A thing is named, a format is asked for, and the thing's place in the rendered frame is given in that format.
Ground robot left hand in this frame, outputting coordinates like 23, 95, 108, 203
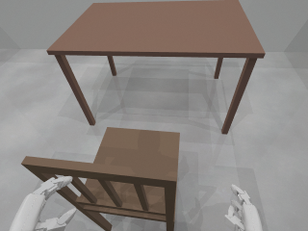
9, 176, 77, 231

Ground table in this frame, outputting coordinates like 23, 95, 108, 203
46, 0, 266, 135

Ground robot right hand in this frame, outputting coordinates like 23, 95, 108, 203
224, 185, 263, 231

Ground chair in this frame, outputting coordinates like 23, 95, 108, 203
21, 127, 180, 231

